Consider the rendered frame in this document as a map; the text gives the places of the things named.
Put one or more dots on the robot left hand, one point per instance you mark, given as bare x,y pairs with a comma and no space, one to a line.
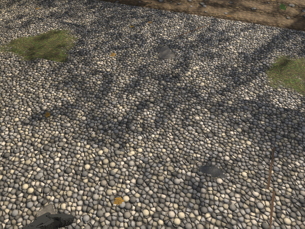
51,221

